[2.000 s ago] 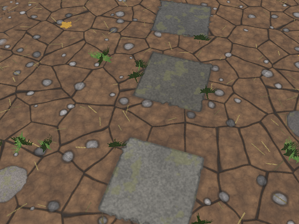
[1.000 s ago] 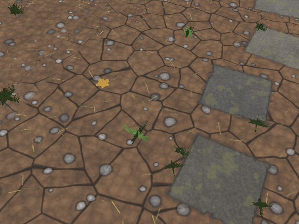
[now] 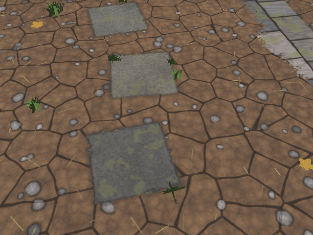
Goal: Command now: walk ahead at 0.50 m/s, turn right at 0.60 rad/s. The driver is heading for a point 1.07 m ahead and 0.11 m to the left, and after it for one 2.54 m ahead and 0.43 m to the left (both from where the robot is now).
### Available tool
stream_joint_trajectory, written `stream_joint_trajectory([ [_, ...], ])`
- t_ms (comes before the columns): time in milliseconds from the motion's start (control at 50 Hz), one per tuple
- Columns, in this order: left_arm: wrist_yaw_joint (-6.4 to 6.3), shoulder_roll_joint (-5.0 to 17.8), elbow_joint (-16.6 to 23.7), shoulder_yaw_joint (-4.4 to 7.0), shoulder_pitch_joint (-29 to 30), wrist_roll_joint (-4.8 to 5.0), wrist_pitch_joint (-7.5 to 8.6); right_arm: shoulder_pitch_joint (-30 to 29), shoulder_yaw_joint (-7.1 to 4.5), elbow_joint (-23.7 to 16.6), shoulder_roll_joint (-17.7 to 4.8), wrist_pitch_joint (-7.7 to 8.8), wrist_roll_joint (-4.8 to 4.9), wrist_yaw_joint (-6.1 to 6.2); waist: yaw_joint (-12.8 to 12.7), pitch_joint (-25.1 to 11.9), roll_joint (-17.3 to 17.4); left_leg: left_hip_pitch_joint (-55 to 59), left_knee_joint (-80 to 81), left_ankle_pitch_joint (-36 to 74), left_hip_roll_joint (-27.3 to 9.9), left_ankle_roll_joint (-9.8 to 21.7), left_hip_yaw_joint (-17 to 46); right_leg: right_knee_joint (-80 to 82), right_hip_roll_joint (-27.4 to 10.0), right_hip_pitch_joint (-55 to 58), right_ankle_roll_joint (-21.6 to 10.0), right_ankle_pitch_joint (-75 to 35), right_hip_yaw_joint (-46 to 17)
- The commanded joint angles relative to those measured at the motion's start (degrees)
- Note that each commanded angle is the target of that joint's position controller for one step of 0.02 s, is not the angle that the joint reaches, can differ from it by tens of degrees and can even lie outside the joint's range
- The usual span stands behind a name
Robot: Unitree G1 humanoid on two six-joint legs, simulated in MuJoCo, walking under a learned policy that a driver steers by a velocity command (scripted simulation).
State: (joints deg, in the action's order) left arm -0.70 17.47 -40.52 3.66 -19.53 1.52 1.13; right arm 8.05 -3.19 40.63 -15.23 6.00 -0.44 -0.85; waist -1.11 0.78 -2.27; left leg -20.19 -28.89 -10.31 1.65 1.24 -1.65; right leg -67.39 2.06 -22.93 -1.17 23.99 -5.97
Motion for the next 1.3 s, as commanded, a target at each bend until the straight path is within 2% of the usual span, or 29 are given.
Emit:
stream_joint_trajectory([
  [20,0.44,5.66,6.2,1.91,2.9,0.04,0.5,3.48,-1.47,-1.18,-5.47,0.08,-0.31,0.52,2.26,-0.28,9.01,13.93,16.9,-3.32,-16.46,8.3,18.29,-1.76,-7.68,-16.91,0.44,-5.27,-1.41],
  [100,0.64,2.87,7.55,1.19,5.35,-0.21,-0.24,4.31,-2.35,0.99,-7.8,0.87,0.04,0.56,1.98,0.7,7.09,13.11,20.13,6.57,-16.85,10.11,9.44,4.28,-8.85,-18.97,1.6,-10.61,-0.31],
  [200,1.89,0.59,8.5,-0.09,12.43,-0.52,1.16,6.59,-2.4,3.58,-9.55,0.2,0.63,0.34,4.2,1.76,5.33,14.71,20.65,13.11,-14.57,9.19,0.69,22.08,-7.31,-15.43,1.04,-23.09,2.48],
  [260,2.94,0.2,10.24,-0.58,18.28,-0.33,1.81,10.21,-2.63,5.61,-11.25,-0.62,1.64,0.31,6.08,3.53,5.17,17.5,20.47,12.79,-15.84,8.91,-0.42,29.59,-6.29,-13.56,0.2,-23.59,5.35],
  [320,3.42,1.56,11.64,-0.2,20.37,-0.5,2.18,12.46,-2.75,7.72,-12.51,-1.84,2.69,0.22,5.01,4.06,6.54,22.42,17.08,20.97,-18.17,8.43,1.15,34.4,-4.96,-11.43,-1.9,-16.8,6.89],
  [340,3.39,2.81,11.27,0.39,18.19,-0.7,2.37,12.2,-2.77,8.07,-13.19,-2.21,2.85,0.3,3.03,2.51,7.5,23.12,13.59,29.26,-18.04,7.83,1.13,36.26,-3.52,-6.93,-2.85,-14.88,7.77],
  [380,2.55,7.85,6.56,3.12,2.62,-1.25,2.44,11.47,-1.92,8.39,-12.14,-2.44,2.75,0.59,-5.69,-7.4,6.96,15.38,-4.73,37.26,-13.69,4.67,-2.23,39.12,-1.97,18.39,-5.72,-20.14,8.49],
  [400,1.4,13.31,5.0,4.54,-7.21,-2.41,2.03,11.93,-0.19,6.2,-7.47,-1.83,1.08,0.45,-8.54,-17.02,-1.2,-1.71,-25.02,16.8,-9.04,1.49,-3.91,37.16,-15.92,39.19,-10.54,-20.88,-7.84],
  [420,1.27,15.0,5.26,4.26,-7.03,-2.41,1.96,16.95,1.34,5.89,-2.99,-0.8,1.08,0.09,-4.81,-25.16,-12.24,-15.61,-40.45,-23.7,-1.02,-0.59,3.06,44.4,-27.05,47.47,-16.92,-14.13,-31.21],
  [440,1.4,9.56,5.32,2.9,-5.66,-2.25,2.26,12.36,-0.59,6.23,-9.55,-0.43,2.92,-0.07,-6.95,-20.29,-5.82,-20.6,-45.52,-22.67,-3.44,-0.32,8.62,46.78,-25.4,42.58,-14.76,-11.35,-28.28],
  [460,1.47,7.75,4.66,2.16,-2.59,-1.71,2.56,8.61,-1.01,4.61,-10.19,-0.32,3.62,-0.16,-5.57,-11.55,-5.57,-23.4,-44.84,-17.9,-5.76,0.01,7.12,48.09,-23.22,35.21,-12.74,-14.29,-18.76],
  [480,1.65,5.85,4.27,1.63,0.99,-1.52,2.85,7.12,-0.95,4.62,-9.17,-0.48,2.91,0.15,-3.49,-7.77,-3.07,-22.01,-42.06,-13.13,-7.85,-0.2,6.34,49.96,-20.55,28.44,-11.4,-16.57,-13.17],
  [520,1.94,3.03,3.91,1.07,5.64,-1.95,3.89,9.49,-1.31,5.67,-7.77,-2.01,2.33,0.33,0.33,-4.04,-4.86,-16.05,-39.13,-6.68,-10.16,-0.99,6.88,54.81,-17.55,18.87,-10.32,-19.24,-5.29],
  [600,1.34,3.3,1.37,1.71,7.35,-2.54,5.62,8.28,-1.07,5.12,-4.61,-4.18,2.25,0.67,2.27,0.09,-2.17,-17.25,-35.11,-0.22,-10.17,-2.47,7.7,59.84,-17.23,14.2,-10.46,-25.58,3.48],
  [680,0.37,4.89,-0.64,2.24,6.19,-2.54,5.42,2.47,-0.61,3.14,-3.44,-3.84,1.75,-0.36,0.8,2.37,-1.03,-18.54,-21.41,11.2,-9.24,-2.28,6.4,60.74,-15.82,16.2,-8.89,-27.26,11.14],
  [760,-0.19,7.08,-2.82,3.05,2.99,-1.59,4.51,-5.13,0.09,-0.04,-2.77,-3.68,1.52,-1.86,-2.06,4.97,0.54,-19.11,-11.99,13.09,-8.42,-0.45,2.55,60.35,-17.79,21.14,-8.16,-28.07,14.88],
  [820,-0.32,8.36,-4.16,3.6,1.97,-0.59,3.21,-7.57,-0.15,-2.33,-3.76,-3.78,1.53,-2.77,-2.05,5.22,0.01,-19.69,-8.73,7.31,-7.17,1.89,0.11,56.23,-19.35,27.28,-6.92,-35.01,16.59],
  [860,-0.62,10.14,-4.12,4.05,2.92,-0.21,2.31,-5.06,-1.09,-2.89,-5.48,-4.05,1.6,-2.97,0.3,1.93,-1.83,-13.42,-8.64,1.46,-3.51,4.16,-3.51,48.74,-19.2,29.28,-5.57,-54.0,18.09],
  [900,-0.86,10.62,-3.73,3.91,4.66,0.34,1.37,8.43,-3.79,-0.06,-9.88,-4.35,1.99,-2.33,8.21,-5.72,-1.44,5.62,-5.0,1.58,1.92,7.65,-5.76,29.25,-16.23,24.78,-2.86,-62.71,20.39],
  [920,-1.07,8.55,-2.93,3.01,3.54,-0.78,1.78,17.16,-5.92,1.97,-15.01,-4.97,2.1,-1.09,11.46,-10.7,4.25,22.62,-3.13,2.83,-2.53,10.66,4.31,11.81,-13.52,11.48,0.15,-45.91,20.44],
  [940,-0.22,-0.37,0.04,0.3,-2.21,-2.78,3.34,14.86,-6.6,1.34,-20.84,-4.52,2.39,-0.77,3.46,-15.01,19.24,39.8,3.29,-7.76,-16.8,21.76,37.78,-8.23,-1.06,-14.29,3.93,8.16,14.08],
  [960,0.51,3.92,0.56,0.57,3.91,-0.68,5.63,16.04,-5.1,-0.65,-16.14,-3.51,1.86,-1.2,7.83,-21.38,11.37,42.75,11.99,-14.49,-20.2,22.89,49.88,-13.4,-0.4,-20.23,2.6,10.51,0.75],
  [980,0.92,6.58,2.23,1.28,9.33,1.38,6.77,14.27,-4.23,-0.31,-12.9,-2.66,1.39,-1.35,8.42,-13.51,8.44,37.98,13.37,-10.82,-19.22,19.95,42.42,-12.16,-2.99,-24.63,1.05,5.1,0.37],
  [1000,0.57,5.97,2.29,1.0,10.2,0.69,7.4,10.98,-3.76,-0.7,-11.35,-2.22,1.69,-1.28,5.98,-8.68,4.07,29.88,12.9,-5.28,-16.88,18.03,35.63,-7.36,-5.59,-23.01,0.19,0.04,0.53],
  [1040,-0.1,7.1,1.35,1.86,9.1,-1.79,6.74,4.06,-2.7,-2.97,-8.35,-2.16,0.54,-0.75,1.31,-4.16,3.95,16.07,12.65,17.75,-13.51,16.16,25.41,-0.83,-8.1,-14.39,1.25,-3.76,0.5],
  [1100,-0.37,4.94,1.42,1.58,7.73,-2.58,4.48,3.65,-3.15,-3.41,-9.85,-2.42,0.51,0.32,-0.63,-3.81,3.06,8.39,12.11,37.61,-10.89,15.67,17.56,6.21,-6.91,-9.73,4.03,-5.53,2.67],
  [1140,-0.59,3.2,2.29,0.92,10.3,-2.74,3.71,4.63,-3.66,-2.93,-11.35,-3.08,0.94,1.28,-0.11,-3.83,4.1,6.02,10.96,40.96,-8.16,13.99,14.0,14.33,-4.65,-8.76,5.36,-11.25,3.95],
  [1220,0.28,2.45,3.57,0.22,16.83,-1.93,3.41,6.69,-3.72,-2.41,-11.0,-5.5,1.84,2.78,2.83,-6.21,7.66,5.72,7.85,31.55,-5.12,9.29,13.77,29.46,-0.58,-3.47,5.85,-24.71,3.96],
  [1300,1.05,5.0,4.35,1.07,18.77,-1.91,3.64,7.01,-3.61,-2.79,-10.19,-6.71,1.51,3.28,2.99,-5.87,8.85,10.91,2.46,22.9,-7.01,8.16,22.23,37.14,0.38,-2.97,4.62,-21.85,0.84],
])
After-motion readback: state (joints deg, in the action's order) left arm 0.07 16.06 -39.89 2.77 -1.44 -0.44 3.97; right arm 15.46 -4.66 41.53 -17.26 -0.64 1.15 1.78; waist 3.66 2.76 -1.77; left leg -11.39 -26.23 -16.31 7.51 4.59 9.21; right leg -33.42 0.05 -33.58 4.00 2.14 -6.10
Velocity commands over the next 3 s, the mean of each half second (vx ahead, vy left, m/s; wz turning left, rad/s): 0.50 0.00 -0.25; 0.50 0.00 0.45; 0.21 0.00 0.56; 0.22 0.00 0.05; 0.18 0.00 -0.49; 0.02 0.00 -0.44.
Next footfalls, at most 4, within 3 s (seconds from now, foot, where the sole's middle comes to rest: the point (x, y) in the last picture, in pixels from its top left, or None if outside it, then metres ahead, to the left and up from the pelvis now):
0.38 right None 0.35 -0.18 -0.77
0.92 left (149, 198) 0.65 0.06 -0.77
1.36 right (171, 149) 0.91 -0.04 -0.77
1.74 left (134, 182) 0.73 0.13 -0.77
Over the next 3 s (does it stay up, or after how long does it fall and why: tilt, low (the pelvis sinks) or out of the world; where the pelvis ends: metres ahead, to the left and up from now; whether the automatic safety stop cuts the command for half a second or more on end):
stays up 1.03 0.09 0.00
